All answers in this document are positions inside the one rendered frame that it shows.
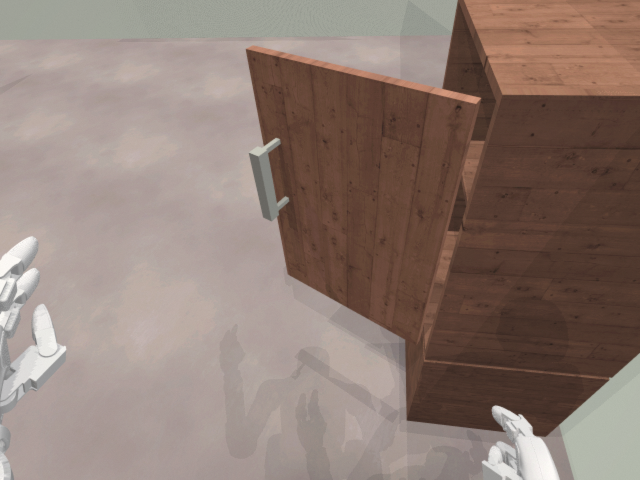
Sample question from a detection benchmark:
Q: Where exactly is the left robot hand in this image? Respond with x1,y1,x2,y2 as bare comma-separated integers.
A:
0,236,66,424

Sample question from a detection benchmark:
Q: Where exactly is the right robot hand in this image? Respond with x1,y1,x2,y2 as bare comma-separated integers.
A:
482,406,560,480

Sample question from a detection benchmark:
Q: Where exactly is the cupboard door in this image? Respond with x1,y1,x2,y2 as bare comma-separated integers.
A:
246,45,481,346

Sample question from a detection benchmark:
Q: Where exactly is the handle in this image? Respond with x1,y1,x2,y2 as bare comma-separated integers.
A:
249,138,289,222

